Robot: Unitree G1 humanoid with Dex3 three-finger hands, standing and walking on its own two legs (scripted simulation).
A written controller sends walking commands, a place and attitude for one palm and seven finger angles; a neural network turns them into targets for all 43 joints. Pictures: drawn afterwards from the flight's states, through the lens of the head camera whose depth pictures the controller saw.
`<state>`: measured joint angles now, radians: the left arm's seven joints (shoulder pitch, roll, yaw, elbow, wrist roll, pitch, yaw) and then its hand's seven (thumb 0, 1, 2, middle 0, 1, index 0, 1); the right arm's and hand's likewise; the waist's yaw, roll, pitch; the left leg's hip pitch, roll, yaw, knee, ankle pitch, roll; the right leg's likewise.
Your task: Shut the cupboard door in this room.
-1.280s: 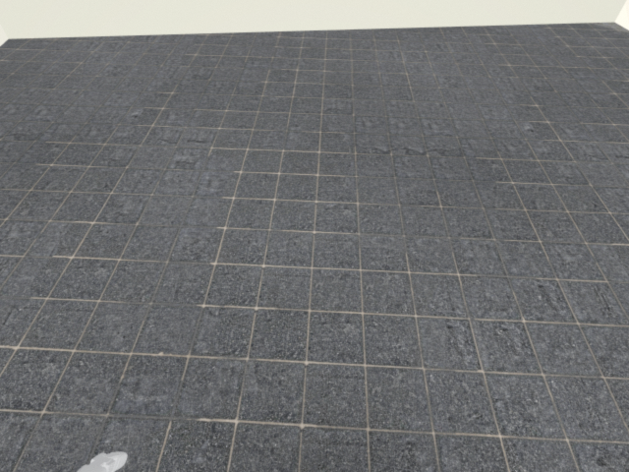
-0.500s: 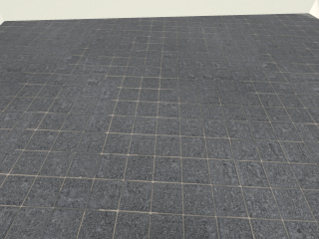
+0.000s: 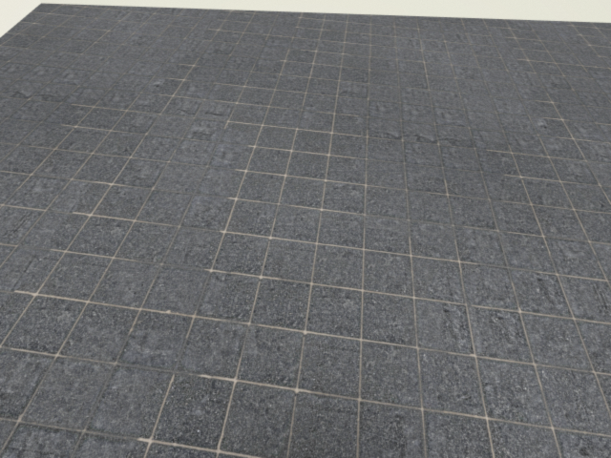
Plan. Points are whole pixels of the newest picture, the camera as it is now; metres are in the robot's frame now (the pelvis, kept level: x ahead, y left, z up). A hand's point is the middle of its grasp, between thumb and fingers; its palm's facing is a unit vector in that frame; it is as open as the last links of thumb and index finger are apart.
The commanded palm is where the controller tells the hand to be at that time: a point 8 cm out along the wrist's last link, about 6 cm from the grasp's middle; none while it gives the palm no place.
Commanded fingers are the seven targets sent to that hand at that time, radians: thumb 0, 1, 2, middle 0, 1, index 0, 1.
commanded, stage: turn or walk to find it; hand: left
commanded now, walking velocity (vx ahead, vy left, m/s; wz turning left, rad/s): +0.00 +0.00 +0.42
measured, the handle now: out of the picture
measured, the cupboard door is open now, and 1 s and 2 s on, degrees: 90 90 90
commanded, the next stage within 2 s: stand and wait in 1.94 s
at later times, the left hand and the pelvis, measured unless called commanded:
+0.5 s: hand out of the picture -0.03 +0.18 -0.15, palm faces +0.24 -0.93 -0.28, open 7.4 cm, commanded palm none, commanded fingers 0.00 0.90 0.90 -0.20 -0.30 -0.20 -0.30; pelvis -0.04 -0.03 +0.01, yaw +14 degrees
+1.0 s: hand out of the picture -0.08 +0.20 -0.15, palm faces +0.46 -0.84 -0.29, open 7.4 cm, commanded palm none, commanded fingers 0.00 0.90 0.90 -0.20 -0.30 -0.20 -0.30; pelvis -0.06 -0.02 +0.00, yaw +26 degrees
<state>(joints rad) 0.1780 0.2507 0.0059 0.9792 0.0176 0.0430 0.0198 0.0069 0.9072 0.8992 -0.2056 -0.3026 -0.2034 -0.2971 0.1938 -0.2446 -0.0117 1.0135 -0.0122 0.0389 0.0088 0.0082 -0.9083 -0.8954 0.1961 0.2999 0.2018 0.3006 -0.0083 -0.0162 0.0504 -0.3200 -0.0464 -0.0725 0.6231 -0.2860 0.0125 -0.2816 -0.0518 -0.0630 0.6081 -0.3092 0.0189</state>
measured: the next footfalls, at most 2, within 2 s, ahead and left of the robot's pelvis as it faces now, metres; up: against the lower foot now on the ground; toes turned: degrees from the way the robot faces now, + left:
right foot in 0.30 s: +0.01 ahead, -0.15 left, +0.00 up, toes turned +8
left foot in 0.64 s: -0.05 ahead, +0.12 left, +0.00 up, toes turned +22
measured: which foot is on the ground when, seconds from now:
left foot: down 0.00-0.30, up 0.32-0.62, down 0.64-0.98, up 1.00-1.00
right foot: down 0.00-0.02, up 0.04-0.28, down 0.30-0.64, up 0.66-0.96, down 0.98-1.00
